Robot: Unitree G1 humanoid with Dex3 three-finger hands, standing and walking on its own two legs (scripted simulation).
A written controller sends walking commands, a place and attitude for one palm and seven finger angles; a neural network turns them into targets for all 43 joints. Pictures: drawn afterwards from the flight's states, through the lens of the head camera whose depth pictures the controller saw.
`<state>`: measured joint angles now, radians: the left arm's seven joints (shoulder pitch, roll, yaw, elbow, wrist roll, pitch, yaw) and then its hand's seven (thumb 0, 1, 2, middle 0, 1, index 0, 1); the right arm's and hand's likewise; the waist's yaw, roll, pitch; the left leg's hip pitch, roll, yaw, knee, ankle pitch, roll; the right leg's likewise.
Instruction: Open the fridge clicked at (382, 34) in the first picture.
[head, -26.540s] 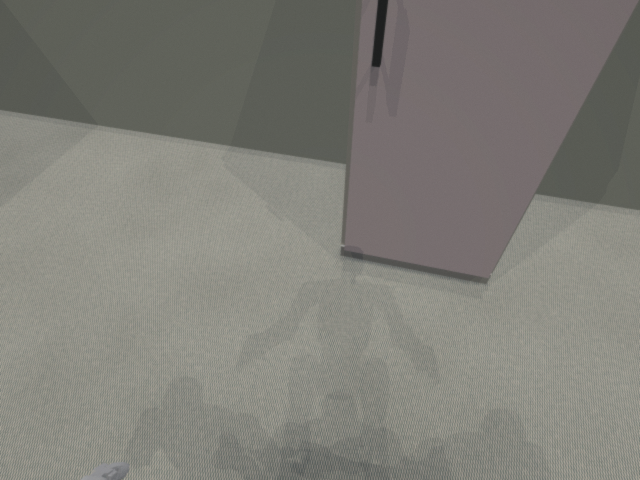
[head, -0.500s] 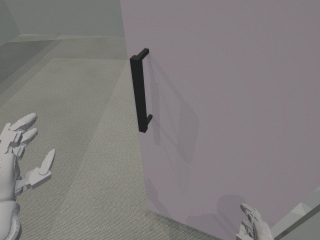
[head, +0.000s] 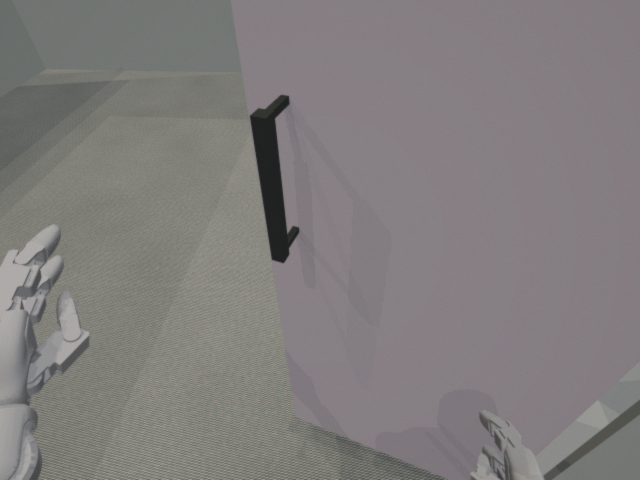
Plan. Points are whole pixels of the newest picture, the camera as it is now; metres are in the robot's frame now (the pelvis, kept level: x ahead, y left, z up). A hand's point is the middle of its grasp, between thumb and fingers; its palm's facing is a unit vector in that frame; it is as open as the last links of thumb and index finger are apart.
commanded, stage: step back with the hand held close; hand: left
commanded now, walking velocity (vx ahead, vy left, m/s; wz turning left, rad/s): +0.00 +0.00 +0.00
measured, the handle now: (280, 186) +0.42 +0.11 +0.18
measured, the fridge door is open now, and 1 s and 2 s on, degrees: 73 73 73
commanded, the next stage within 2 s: stop stepping back and stand still in 1.32 s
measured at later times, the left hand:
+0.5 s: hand (43, 365) +0.16 +0.28 +0.16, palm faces +0.41 -0.77 -0.49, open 7.4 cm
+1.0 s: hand (3, 417) +0.11 +0.28 +0.16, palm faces +0.43 -0.77 -0.47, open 7.4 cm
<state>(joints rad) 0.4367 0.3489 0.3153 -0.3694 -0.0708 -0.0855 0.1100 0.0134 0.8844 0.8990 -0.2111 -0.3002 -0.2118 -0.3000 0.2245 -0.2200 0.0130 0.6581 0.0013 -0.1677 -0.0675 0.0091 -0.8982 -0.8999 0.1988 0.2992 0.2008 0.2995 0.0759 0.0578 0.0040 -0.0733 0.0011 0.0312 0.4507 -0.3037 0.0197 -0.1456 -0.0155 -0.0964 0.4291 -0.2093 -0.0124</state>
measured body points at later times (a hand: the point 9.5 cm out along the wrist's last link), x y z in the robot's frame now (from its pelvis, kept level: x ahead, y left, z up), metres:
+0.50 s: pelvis -0.05 +0.02 -0.01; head -0.03 +0.03 +0.44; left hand +0.13 +0.32 +0.18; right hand +0.12 -0.22 -0.09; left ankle -0.03 +0.10 -0.74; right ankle +0.02 -0.11 -0.74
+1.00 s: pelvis -0.10 +0.02 -0.01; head -0.06 +0.04 +0.43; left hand +0.08 +0.32 +0.19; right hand +0.08 -0.21 -0.09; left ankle -0.03 +0.10 -0.74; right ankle -0.06 -0.11 -0.74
